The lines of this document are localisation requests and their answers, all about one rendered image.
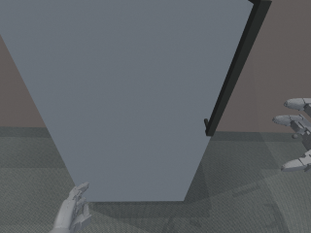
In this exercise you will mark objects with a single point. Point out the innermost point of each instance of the right robot hand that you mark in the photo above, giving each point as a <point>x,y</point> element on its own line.
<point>301,126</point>

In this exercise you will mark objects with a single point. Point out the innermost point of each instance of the handle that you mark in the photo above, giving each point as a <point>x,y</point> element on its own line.
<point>251,31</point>

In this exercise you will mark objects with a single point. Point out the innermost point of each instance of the left robot hand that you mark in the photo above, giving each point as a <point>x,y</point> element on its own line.
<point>67,215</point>

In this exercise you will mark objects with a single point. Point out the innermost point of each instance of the fridge door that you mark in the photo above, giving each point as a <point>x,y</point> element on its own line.
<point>124,86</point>

